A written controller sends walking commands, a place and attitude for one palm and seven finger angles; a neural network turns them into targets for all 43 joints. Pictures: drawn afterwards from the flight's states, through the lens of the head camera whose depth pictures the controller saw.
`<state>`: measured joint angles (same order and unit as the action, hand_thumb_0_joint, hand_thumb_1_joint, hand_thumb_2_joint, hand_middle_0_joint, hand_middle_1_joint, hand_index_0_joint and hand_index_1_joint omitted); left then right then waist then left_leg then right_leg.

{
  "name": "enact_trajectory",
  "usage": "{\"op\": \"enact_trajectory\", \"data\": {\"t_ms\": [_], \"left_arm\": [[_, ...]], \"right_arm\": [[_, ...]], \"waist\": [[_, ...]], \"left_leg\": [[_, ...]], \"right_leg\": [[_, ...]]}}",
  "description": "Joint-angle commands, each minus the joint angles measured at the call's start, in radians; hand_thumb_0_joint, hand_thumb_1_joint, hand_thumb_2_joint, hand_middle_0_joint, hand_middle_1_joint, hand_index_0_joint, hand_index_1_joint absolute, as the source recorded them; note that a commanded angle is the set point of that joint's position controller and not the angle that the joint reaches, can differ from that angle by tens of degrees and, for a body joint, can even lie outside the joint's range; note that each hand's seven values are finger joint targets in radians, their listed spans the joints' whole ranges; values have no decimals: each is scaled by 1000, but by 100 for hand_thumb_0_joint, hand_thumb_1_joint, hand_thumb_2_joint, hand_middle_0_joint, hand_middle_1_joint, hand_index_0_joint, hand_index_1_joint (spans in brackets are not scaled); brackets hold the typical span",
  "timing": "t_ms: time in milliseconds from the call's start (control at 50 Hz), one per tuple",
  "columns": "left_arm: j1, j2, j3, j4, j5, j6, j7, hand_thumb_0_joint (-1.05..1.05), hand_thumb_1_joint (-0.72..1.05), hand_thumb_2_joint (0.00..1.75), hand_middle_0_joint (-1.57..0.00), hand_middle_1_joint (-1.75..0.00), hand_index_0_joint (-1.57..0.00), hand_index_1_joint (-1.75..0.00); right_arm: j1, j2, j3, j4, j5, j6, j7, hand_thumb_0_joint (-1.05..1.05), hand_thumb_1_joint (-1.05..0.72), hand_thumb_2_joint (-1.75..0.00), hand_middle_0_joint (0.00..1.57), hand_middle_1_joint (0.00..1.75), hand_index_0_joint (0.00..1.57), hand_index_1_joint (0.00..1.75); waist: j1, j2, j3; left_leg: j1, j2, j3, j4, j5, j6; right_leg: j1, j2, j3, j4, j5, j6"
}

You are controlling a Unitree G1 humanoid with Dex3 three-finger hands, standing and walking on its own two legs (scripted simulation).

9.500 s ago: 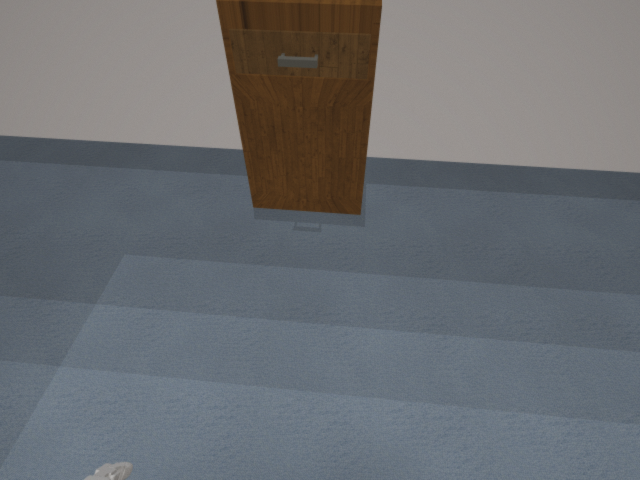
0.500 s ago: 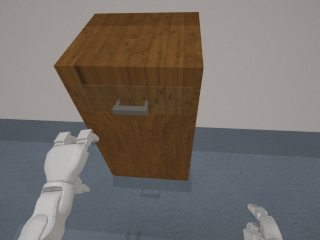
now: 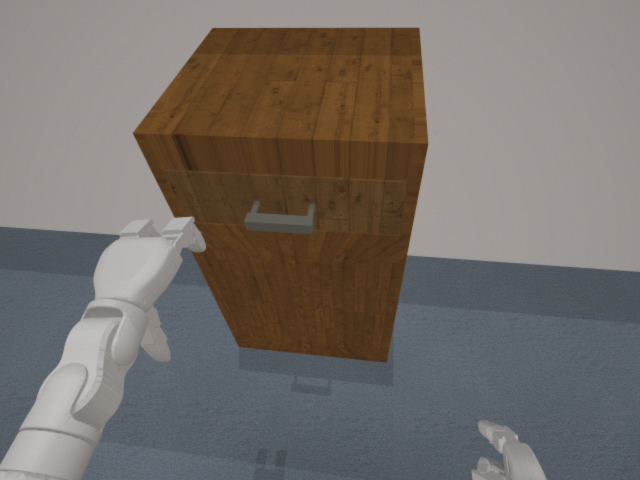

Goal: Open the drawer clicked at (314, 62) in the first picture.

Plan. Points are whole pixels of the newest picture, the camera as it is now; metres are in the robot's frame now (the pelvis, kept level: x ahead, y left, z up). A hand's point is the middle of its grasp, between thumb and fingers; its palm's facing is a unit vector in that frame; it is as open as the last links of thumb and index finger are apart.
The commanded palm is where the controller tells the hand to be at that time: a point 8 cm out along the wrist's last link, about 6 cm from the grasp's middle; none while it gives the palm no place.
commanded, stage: raise the hand with hooked fingers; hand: left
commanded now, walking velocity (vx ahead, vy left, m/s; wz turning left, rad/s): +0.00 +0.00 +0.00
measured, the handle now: (281, 215) +0.57 +0.15 -0.06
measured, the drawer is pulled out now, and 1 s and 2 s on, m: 0.00 0.00 0.00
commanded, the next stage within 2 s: move the hooked fingers above the handle in 0.24 s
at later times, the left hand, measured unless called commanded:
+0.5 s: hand (186, 294) +0.31 +0.21 +0.07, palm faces +0.01 -0.09 -1.00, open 13.8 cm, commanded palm +0.30 +0.22 +0.12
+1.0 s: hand (233, 254) +0.39 +0.18 +0.04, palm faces -0.02 -0.05 -1.00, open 13.8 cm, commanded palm +0.38 +0.19 +0.10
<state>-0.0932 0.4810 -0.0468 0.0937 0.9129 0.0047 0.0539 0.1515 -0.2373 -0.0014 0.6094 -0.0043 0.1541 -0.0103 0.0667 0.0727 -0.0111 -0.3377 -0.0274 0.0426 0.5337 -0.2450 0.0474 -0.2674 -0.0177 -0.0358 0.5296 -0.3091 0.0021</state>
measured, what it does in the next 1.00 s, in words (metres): stands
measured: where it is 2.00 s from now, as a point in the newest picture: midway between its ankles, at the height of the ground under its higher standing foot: outside the picture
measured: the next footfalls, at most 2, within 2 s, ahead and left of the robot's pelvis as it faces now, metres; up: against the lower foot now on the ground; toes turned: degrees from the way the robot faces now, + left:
none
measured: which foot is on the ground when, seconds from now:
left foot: down 0.00-1.00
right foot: down 0.00-1.00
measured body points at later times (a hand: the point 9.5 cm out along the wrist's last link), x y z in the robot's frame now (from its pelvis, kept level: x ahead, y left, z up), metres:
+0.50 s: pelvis +0.00 -0.02 +0.00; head +0.02 -0.05 +0.45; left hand +0.30 +0.21 +0.12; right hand +0.18 -0.25 -0.12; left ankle +0.02 +0.09 -0.73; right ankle -0.02 -0.12 -0.73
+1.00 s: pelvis +0.01 -0.03 -0.01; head +0.05 -0.05 +0.44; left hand +0.39 +0.18 +0.10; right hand +0.12 -0.29 -0.14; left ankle +0.02 +0.09 -0.73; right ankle -0.02 -0.12 -0.73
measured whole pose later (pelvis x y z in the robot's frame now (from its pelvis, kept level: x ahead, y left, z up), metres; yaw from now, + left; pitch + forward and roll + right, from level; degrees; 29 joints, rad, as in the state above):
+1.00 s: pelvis +0.01 -0.03 -0.01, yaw +0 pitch +8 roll +1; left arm -0.42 0.42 -0.11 0.53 1.00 -0.04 0.18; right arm 0.24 -0.26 -0.06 0.66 0.01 0.15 -0.04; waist 0.00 0.05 -0.07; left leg -0.48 0.00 0.04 0.63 -0.29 0.01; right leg -0.43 0.01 -0.04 0.65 -0.36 -0.04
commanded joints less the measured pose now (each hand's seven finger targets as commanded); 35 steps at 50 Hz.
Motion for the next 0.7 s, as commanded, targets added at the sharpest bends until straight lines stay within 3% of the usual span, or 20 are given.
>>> {"op": "enact_trajectory", "data": {"t_ms": [0,80,180,240,280,380,400,420,500,620,640,680], "left_arm": [[-220,212,140,-259,9,-57,50,0,-50,30,-30,-120,-30,-120],[-213,222,170,-241,5,-70,100,0,-50,30,-30,-120,-30,-120],[-231,212,154,-209,17,-35,138,0,-50,30,-30,-120,-30,-120],[-230,181,108,-191,13,-7,125,0,-50,30,-30,-120,-30,-120],[-224,202,123,-202,13,-2,112,0,-50,30,-30,-120,-30,-120],[-278,201,112,-135,16,-9,85,0,-50,30,-30,-120,-30,-120],[-305,180,82,-136,20,-15,83,0,-50,30,-30,-120,-30,-120],[-331,162,66,-117,19,-21,83,0,-50,30,-30,-120,-30,-120],[-419,197,88,-63,36,-48,96,0,-50,30,-30,-120,-30,-120],[-506,165,59,15,49,-59,124,0,-50,30,-30,-120,-30,-120],[-486,192,89,47,55,-55,130,0,-50,30,-30,-120,-30,-120],[-521,156,57,68,59,-45,133,0,-50,30,-30,-120,-30,-120]], "right_arm": [[-103,-124,-46,-153,-3,-46,-5,0,-90,-90,20,30,20,30],[-98,-125,-55,-141,1,-51,-10,0,-90,-90,20,30,20,30],[-108,-126,-59,-128,9,-52,-12,0,-90,-90,20,30,20,30],[-112,-122,-54,-131,15,-50,-15,0,-90,-90,20,30,20,30],[-117,-126,-53,-136,12,-52,-18,0,-90,-90,20,30,20,30],[-110,-127,-45,-122,14,-47,-27,0,-90,-90,20,30,20,30],[-116,-121,-43,-125,15,-48,-28,0,-90,-90,20,30,20,30],[-106,-116,-44,-123,15,-51,-29,0,-90,-90,20,30,20,30],[-88,-118,-49,-109,12,-55,-36,0,-90,-90,20,30,20,30],[-57,-115,-60,-99,13,-56,-35,0,-90,-90,20,30,20,30],[-52,-118,-62,-95,13,-53,-35,0,-90,-90,20,30,20,30],[-44,-120,-65,-97,15,-49,-32,0,-90,-90,20,30,20,30]], "waist": [[15,-17,-297],[13,-20,-272],[5,-22,-275],[-1,-38,-258],[3,-52,-278],[-12,-89,-220],[-16,-62,-211],[-20,-74,-214],[-20,-73,-258],[-28,-56,-312],[-21,-62,-317],[-32,-62,-322]], "left_leg": [[186,10,-65,-53,314,-14],[169,8,-59,-50,277,-13],[156,2,-46,-47,235,-12],[147,-1,-42,-56,207,-8],[151,-4,-44,-54,218,-5],[120,-8,-33,-54,188,-2],[123,-11,-29,-50,175,-2],[123,-12,-30,-48,169,0],[114,-17,-25,-27,166,2],[98,-20,-22,7,195,4],[86,-21,-25,14,209,2],[83,-20,-21,21,211,2]], "right_leg": [[33,43,12,-48,242,-43],[7,47,12,-50,222,-42],[-3,46,20,-50,203,-39],[1,42,21,-56,189,-37],[22,42,26,-57,208,-35],[1,42,28,-68,199,-31],[-16,39,29,-68,188,-31],[-21,38,26,-66,182,-31],[-21,37,37,-55,192,-29],[-32,38,39,-22,242,-32],[-27,41,39,-11,260,-35],[-37,43,37,-9,267,-34]]}}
